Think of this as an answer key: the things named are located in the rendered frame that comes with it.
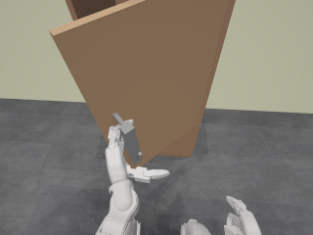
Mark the left robot hand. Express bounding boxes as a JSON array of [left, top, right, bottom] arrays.
[[105, 119, 170, 184]]

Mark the cupboard door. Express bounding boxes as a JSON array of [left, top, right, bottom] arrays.
[[49, 0, 229, 169]]

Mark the robot left forearm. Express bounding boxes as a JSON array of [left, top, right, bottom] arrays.
[[95, 179, 140, 235]]

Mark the robot right thigh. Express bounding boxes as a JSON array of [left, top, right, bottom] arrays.
[[180, 221, 211, 235]]

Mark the robot left thigh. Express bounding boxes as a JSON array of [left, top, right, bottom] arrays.
[[130, 219, 141, 235]]

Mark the robot thigh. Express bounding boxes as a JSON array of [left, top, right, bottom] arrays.
[[180, 221, 211, 235], [130, 219, 141, 235]]

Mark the right robot hand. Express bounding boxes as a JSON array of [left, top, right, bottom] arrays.
[[224, 196, 262, 235]]

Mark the handle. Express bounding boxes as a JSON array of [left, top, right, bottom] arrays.
[[113, 113, 142, 165]]

